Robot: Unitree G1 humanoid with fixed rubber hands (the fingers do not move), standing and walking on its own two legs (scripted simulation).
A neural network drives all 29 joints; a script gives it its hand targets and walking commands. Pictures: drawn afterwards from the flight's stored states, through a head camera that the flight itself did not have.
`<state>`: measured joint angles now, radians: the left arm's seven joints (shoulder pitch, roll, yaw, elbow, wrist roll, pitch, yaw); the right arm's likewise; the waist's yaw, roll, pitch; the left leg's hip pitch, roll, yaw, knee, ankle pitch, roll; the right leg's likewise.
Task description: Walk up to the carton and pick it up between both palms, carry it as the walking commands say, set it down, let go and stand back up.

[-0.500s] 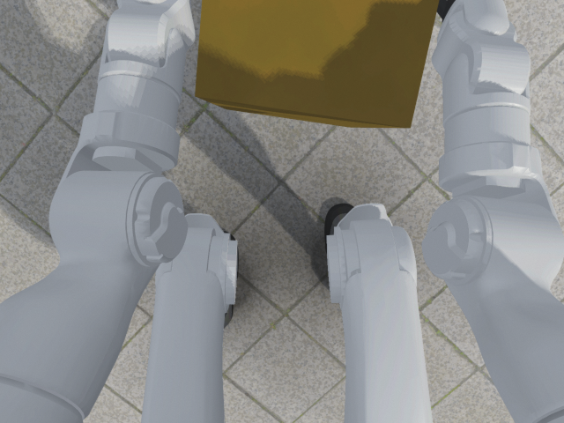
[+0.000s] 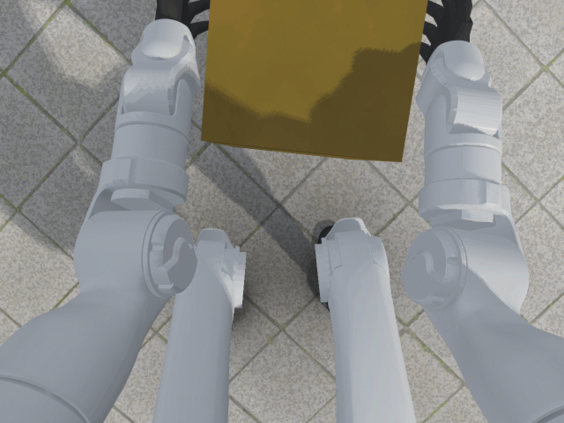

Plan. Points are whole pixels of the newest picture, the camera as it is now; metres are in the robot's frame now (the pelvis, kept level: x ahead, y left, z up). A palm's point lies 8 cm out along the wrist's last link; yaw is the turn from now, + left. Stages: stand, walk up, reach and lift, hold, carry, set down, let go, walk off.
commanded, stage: reach and lift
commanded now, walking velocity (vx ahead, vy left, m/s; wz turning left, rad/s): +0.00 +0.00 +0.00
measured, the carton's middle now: (304, 78) +0.51 -0.07 -0.19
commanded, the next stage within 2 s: none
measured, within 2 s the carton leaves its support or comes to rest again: neither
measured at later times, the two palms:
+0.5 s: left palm (151, 13) +0.53 +0.08 -0.03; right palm (482, 45) +0.49 -0.22 -0.03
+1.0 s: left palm out of the picture +0.51 +0.08 +0.05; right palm (541, 34) +0.47 -0.21 +0.04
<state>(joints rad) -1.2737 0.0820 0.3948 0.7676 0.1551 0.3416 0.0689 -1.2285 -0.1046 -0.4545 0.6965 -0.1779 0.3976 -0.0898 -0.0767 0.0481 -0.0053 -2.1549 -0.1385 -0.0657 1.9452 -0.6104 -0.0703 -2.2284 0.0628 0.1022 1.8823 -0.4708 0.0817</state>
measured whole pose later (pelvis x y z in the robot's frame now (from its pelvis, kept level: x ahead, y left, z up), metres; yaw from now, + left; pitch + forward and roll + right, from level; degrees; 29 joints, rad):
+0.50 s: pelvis -0.01 +0.00 +0.05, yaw +0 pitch +45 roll +2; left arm -1.20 0.04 0.44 0.76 0.21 0.37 0.04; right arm -1.14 -0.04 -0.50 0.66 -0.23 0.43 -0.08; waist -0.07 0.04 -0.09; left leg -2.01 -0.14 -0.08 1.78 -0.56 -0.07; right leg -2.08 0.08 0.12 1.72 -0.43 0.08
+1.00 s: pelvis +0.01 +0.00 +0.11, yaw -1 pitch +42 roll +2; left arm -1.05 -0.01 0.45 0.73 0.23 0.36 0.03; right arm -0.98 0.02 -0.50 0.62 -0.25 0.42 -0.07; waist -0.06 0.04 -0.16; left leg -1.79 -0.14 -0.10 1.58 -0.53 -0.06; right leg -1.86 0.08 0.13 1.54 -0.41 0.08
